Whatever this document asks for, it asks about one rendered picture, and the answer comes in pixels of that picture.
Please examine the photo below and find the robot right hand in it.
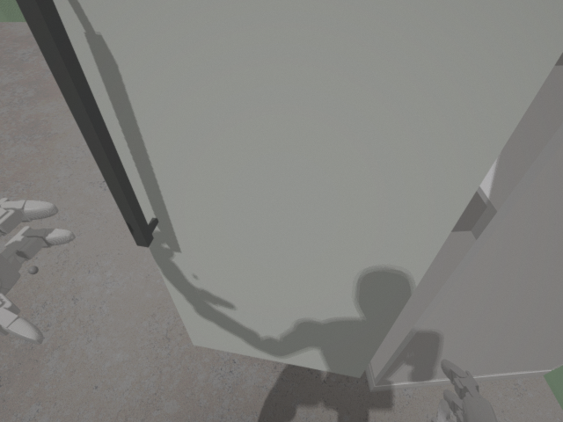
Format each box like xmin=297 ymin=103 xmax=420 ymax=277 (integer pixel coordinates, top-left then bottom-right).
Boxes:
xmin=431 ymin=359 xmax=498 ymax=422

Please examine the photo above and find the fridge door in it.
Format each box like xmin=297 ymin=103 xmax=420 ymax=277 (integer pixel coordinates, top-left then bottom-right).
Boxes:
xmin=53 ymin=0 xmax=563 ymax=378

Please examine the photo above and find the robot left hand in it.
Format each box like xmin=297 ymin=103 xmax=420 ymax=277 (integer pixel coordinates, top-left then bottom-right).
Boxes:
xmin=0 ymin=198 xmax=75 ymax=345

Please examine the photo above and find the handle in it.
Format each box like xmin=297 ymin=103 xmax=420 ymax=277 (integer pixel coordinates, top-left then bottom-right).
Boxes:
xmin=16 ymin=0 xmax=158 ymax=247

